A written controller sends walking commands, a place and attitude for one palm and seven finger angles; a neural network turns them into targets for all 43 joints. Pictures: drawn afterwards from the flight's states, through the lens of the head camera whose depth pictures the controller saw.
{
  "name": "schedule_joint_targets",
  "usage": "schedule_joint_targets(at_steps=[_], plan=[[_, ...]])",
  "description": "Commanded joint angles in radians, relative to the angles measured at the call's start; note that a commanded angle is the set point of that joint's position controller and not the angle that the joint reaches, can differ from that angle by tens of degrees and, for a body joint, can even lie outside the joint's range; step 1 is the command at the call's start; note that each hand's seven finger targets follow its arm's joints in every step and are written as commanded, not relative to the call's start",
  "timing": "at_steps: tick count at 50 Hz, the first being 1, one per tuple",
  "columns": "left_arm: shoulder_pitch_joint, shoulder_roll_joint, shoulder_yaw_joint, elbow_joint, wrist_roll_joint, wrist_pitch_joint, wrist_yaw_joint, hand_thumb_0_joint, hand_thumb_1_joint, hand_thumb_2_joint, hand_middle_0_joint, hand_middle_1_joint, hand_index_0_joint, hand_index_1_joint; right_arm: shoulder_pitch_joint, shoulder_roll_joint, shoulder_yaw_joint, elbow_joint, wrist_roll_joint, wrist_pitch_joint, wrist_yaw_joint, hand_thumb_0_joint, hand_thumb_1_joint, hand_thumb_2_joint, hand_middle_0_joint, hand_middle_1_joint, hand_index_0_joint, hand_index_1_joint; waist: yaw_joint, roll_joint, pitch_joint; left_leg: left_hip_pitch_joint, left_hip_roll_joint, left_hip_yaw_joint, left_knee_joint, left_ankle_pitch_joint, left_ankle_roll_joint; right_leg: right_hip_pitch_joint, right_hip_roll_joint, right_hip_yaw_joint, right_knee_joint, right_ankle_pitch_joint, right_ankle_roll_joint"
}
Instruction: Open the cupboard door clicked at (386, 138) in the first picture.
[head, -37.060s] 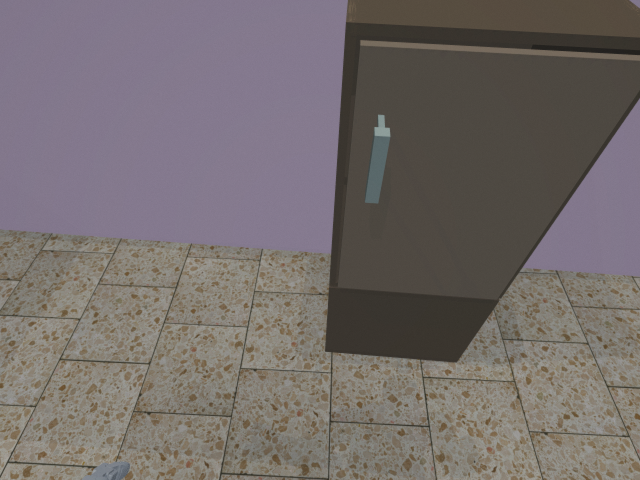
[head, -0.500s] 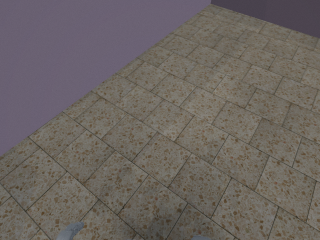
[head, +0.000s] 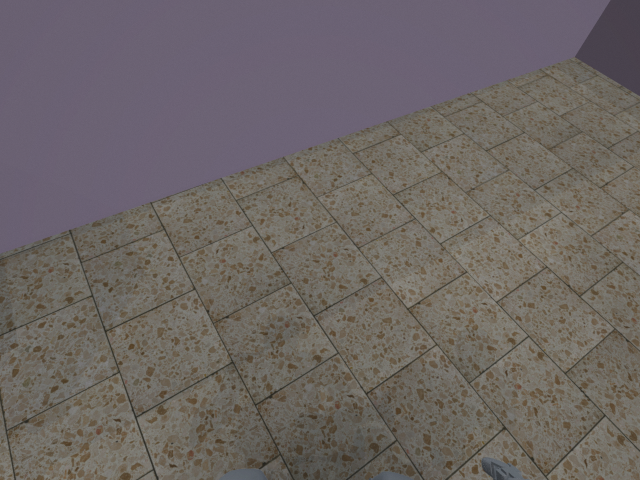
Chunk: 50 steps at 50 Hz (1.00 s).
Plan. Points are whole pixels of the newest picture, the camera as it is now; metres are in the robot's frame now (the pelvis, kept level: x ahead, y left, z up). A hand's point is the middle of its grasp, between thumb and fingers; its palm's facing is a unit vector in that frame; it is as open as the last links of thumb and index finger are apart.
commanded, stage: turn to face it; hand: left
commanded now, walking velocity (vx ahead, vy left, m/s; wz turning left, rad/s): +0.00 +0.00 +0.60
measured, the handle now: out of the picture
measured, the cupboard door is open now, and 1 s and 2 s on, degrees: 44 44 44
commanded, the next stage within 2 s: none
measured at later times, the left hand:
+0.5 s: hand out of the picture +0.05 +0.16 -0.13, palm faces +0.27 -0.92 -0.27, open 7.4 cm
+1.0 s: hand out of the picture -0.05 +0.23 -0.15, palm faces +0.58 -0.78 -0.24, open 7.4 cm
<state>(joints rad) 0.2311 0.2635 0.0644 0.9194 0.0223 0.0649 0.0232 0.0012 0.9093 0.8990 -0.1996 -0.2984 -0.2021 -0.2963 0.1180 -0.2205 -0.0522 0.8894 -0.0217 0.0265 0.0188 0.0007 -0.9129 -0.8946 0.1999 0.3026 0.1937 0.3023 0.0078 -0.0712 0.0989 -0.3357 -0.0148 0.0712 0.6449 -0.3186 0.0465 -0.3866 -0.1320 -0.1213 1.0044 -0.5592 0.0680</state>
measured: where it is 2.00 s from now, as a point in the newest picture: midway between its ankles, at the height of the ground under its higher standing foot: outside the picture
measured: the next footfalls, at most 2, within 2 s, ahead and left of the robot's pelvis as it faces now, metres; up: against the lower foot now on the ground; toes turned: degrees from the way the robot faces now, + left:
right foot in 0.34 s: +0.07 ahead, -0.15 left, +0.00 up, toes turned +10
left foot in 0.74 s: +0.00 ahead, +0.09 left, +0.00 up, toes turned +31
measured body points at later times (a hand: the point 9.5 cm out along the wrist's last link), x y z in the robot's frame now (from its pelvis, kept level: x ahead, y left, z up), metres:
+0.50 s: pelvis +0.01 -0.05 +0.02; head +0.06 -0.05 +0.46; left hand +0.03 +0.21 -0.11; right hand +0.14 -0.28 -0.14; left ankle -0.04 +0.07 -0.64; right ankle +0.03 -0.16 -0.72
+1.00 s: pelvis +0.00 +0.00 +0.02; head +0.02 +0.05 +0.47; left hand -0.08 +0.27 -0.13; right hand +0.21 -0.16 -0.11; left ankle -0.04 +0.07 -0.72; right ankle +0.08 -0.16 -0.64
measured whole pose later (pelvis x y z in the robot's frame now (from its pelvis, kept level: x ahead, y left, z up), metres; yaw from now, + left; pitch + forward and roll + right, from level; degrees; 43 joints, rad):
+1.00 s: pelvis +0.00 +0.00 +0.02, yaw +34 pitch +1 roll -2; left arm 0.16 0.28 0.07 0.90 0.03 0.06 0.02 0.00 0.91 0.90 -0.20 -0.30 -0.20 -0.30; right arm 0.17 -0.20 -0.04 0.92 -0.02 0.02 0.00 0.00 -0.91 -0.89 0.20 0.30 0.20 0.30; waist 0.01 -0.04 0.08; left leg -0.26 -0.05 -0.05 0.46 -0.22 0.07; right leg -0.51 -0.09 0.00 1.09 -0.36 0.10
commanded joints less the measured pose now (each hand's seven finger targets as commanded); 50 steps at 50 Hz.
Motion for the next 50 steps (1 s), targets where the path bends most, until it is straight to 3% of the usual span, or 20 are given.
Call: schedule_joint_targets(at_steps=[1,4,10,13,15,16,17,18,19,20,23,31,34,35,36,37,38,40,43,50], plan=[[-0.074,0.072,0.022,-0.113,0.000,-0.031,-0.005,0.000,0.900,0.900,-0.200,-0.300,-0.200,-0.300,0.068,-0.205,-0.051,-0.036,-0.003,-0.008,-0.036,0.000,-0.900,-0.900,0.200,0.300,0.200,0.300,-0.038,0.235,-0.117,0.174,0.277,-0.329,-0.299,0.407,0.128,-0.200,0.008,0.132,0.173,0.111,0.009],[-0.045,0.064,0.021,-0.097,-0.001,-0.029,-0.010,0.000,0.900,0.900,-0.200,-0.300,-0.200,-0.300,0.067,-0.197,-0.047,-0.038,0.000,-0.014,-0.035,0.000,-0.900,-0.900,0.200,0.300,0.200,0.300,-0.020,0.192,-0.131,0.178,0.236,-0.299,-0.301,0.409,0.111,-0.159,0.034,0.120,0.097,0.159,0.017],[-0.097,0.052,0.013,-0.127,-0.005,-0.032,-0.004,0.000,0.900,0.900,-0.200,-0.300,-0.200,-0.300,0.085,-0.212,-0.060,-0.033,-0.007,-0.003,-0.027,0.000,-0.900,-0.900,0.200,0.300,0.200,0.300,-0.038,0.219,-0.118,0.133,0.219,-0.377,-0.297,0.317,0.120,-0.064,0.080,0.103,-0.135,0.127,0.014],[-0.043,0.050,0.013,-0.121,-0.011,-0.041,-0.001,0.000,0.900,0.900,-0.200,-0.300,-0.200,-0.300,0.050,-0.213,-0.066,-0.048,-0.007,0.004,-0.025,0.000,-0.900,-0.900,0.200,0.300,0.200,0.300,-0.014,0.254,-0.137,0.078,0.198,-0.412,-0.250,0.358,0.108,0.077,0.119,0.086,-0.310,0.162,0.002],[0.022,0.068,0.022,-0.104,-0.013,-0.053,0.005,0.000,0.900,0.900,-0.200,-0.300,-0.200,-0.300,0.025,-0.196,-0.066,-0.059,0.003,0.007,-0.024,0.000,-0.900,-0.900,0.200,0.300,0.200,0.300,0.026,0.194,-0.143,-0.039,0.144,-0.404,-0.185,0.294,0.059,0.263,0.116,0.083,-0.525,0.311,-0.007],[0.055,0.119,0.034,-0.101,-0.004,-0.065,0.011,0.000,0.900,0.900,-0.200,-0.300,-0.200,-0.300,0.031,-0.153,-0.062,-0.065,0.012,0.005,-0.019,0.000,-0.900,-0.900,0.200,0.300,0.200,0.300,0.043,0.058,-0.162,-0.155,0.070,-0.347,-0.077,0.150,0.004,0.393,-0.003,0.200,-0.666,0.307,-0.033],[0.069,0.214,0.051,-0.106,0.011,-0.072,0.018,0.000,0.900,0.900,-0.200,-0.300,-0.200,-0.300,0.036,-0.093,-0.055,-0.085,0.018,0.004,-0.015,0.000,-0.900,-0.900,0.200,0.300,0.200,0.300,0.055,-0.225,-0.163,-0.282,-0.075,-0.134,0.168,-0.182,-0.078,0.435,-0.279,0.469,-0.748,0.363,-0.139],[0.051,0.214,0.041,-0.110,0.005,-0.068,0.019,0.000,0.900,0.900,-0.200,-0.300,-0.200,-0.300,0.019,-0.132,-0.064,-0.084,0.006,0.009,-0.012,0.000,-0.900,-0.900,0.200,0.300,0.200,0.300,0.050,-0.179,-0.132,-0.258,-0.037,-0.129,0.408,-0.304,-0.077,0.283,-0.386,0.500,-0.750,0.427,-0.227],[-0.013,0.170,0.026,-0.127,0.002,-0.067,0.016,0.000,0.900,0.900,-0.200,-0.300,-0.200,-0.300,0.038,-0.120,-0.060,-0.077,0.000,0.015,-0.002,0.000,-0.900,-0.900,0.200,0.300,0.200,0.300,0.011,-0.099,-0.091,-0.245,-0.012,-0.144,0.514,-0.223,-0.075,0.213,-0.310,0.382,-0.733,0.424,-0.234],[-0.046,0.121,0.020,-0.128,0.000,-0.075,0.018,0.000,0.900,0.900,-0.200,-0.300,-0.200,-0.300,0.041,-0.115,-0.064,-0.048,-0.001,0.024,-0.002,0.000,-0.900,-0.900,0.200,0.300,0.200,0.300,-0.011,-0.153,-0.086,-0.263,0.011,-0.140,0.569,-0.177,-0.089,0.215,-0.254,0.349,-0.716,0.507,-0.210],[-0.049,0.090,0.007,-0.131,-0.004,-0.078,0.015,0.000,0.900,0.900,-0.200,-0.300,-0.200,-0.300,0.052,-0.090,-0.051,-0.031,0.006,0.032,0.008,0.000,-0.900,-0.900,0.200,0.300,0.200,0.300,-0.024,-0.153,-0.105,-0.248,0.031,-0.086,0.538,-0.089,-0.116,0.279,-0.172,0.132,-0.658,0.744,-0.167],[0.075,0.154,0.037,-0.081,0.009,-0.073,0.013,0.000,0.900,0.900,-0.200,-0.300,-0.200,-0.300,-0.049,-0.052,-0.026,-0.050,0.014,0.018,0.013,0.000,-0.900,-0.900,0.200,0.300,0.200,0.300,0.045,-0.131,-0.133,-0.108,0.017,0.029,0.127,-0.145,-0.105,0.369,-0.234,0.068,-0.564,0.894,-0.185],[0.047,0.165,0.046,-0.077,0.001,-0.068,0.003,0.000,0.900,0.900,-0.200,-0.300,-0.200,-0.300,0.027,-0.076,-0.030,-0.035,0.012,0.008,0.009,0.000,-0.900,-0.900,0.200,0.300,0.200,0.300,-0.004,-0.118,-0.155,0.071,-0.001,0.048,-0.091,0.016,-0.084,0.281,-0.220,-0.003,-0.454,0.807,-0.125],[0.033,0.156,0.045,-0.082,-0.007,-0.062,-0.001,0.000,0.900,0.900,-0.200,-0.300,-0.200,-0.300,0.080,-0.112,-0.039,-0.022,0.009,0.003,0.008,0.000,-0.900,-0.900,0.200,0.300,0.200,0.300,-0.041,-0.047,-0.172,0.210,0.019,0.016,-0.193,0.145,-0.068,0.178,-0.204,-0.036,-0.349,0.709,-0.083],[0.025,0.098,0.037,-0.109,-0.012,-0.055,-0.007,0.000,0.900,0.900,-0.200,-0.300,-0.200,-0.300,0.148,-0.217,-0.066,-0.013,0.001,-0.005,0.002,0.000,-0.900,-0.900,0.200,0.300,0.200,0.300,-0.081,0.220,-0.227,0.362,0.232,-0.276,-0.242,0.358,0.023,-0.034,-0.092,-0.089,-0.143,0.318,-0.014],[-0.049,0.044,0.011,-0.155,-0.010,-0.049,-0.005,0.000,0.900,0.900,-0.200,-0.300,-0.200,-0.300,0.212,-0.293,-0.085,-0.008,0.002,0.000,-0.007,0.000,-0.900,-0.900,0.200,0.300,0.200,0.300,-0.115,0.394,-0.215,0.374,0.422,-0.517,-0.280,0.680,0.152,-0.211,0.003,-0.018,0.058,-0.128,0.024],[-0.094,0.074,0.015,-0.165,-0.004,-0.038,0.000,0.000,0.900,0.900,-0.200,-0.300,-0.200,-0.300,0.231,-0.293,-0.078,0.009,-0.001,0.002,-0.016,0.000,-0.900,-0.900,0.200,0.300,0.200,0.300,-0.116,0.264,-0.215,0.333,0.445,-0.487,-0.274,0.628,0.200,-0.219,-0.008,0.092,0.141,-0.099,0.003],[-0.109,0.070,0.025,-0.129,0.000,-0.028,0.000,0.000,0.900,0.900,-0.200,-0.300,-0.200,-0.300,0.121,-0.229,-0.063,-0.019,-0.003,-0.004,-0.035,0.000,-0.900,-0.900,0.200,0.300,0.200,0.300,-0.070,0.281,-0.135,0.211,0.315,-0.412,-0.308,0.427,0.145,-0.228,-0.007,0.129,0.180,0.050,0.005],[-0.052,0.073,0.026,-0.083,0.003,-0.027,-0.012,0.000,0.900,0.900,-0.200,-0.300,-0.200,-0.300,0.067,-0.191,-0.046,-0.029,0.002,-0.016,-0.039,0.000,-0.900,-0.900,0.200,0.300,0.200,0.300,-0.022,0.206,-0.115,0.192,0.232,-0.319,-0.320,0.436,0.090,-0.206,0.017,0.132,0.185,0.192,0.019],[-0.094,0.065,0.020,-0.106,-0.002,-0.031,-0.004,0.000,0.900,0.900,-0.200,-0.300,-0.200,-0.300,0.121,-0.196,-0.051,-0.012,-0.001,-0.014,-0.034,0.000,-0.900,-0.900,0.200,0.300,0.200,0.300,-0.033,0.187,-0.133,0.225,0.224,-0.397,-0.318,0.386,0.124,-0.184,0.052,0.139,0.030,0.184,0.033]])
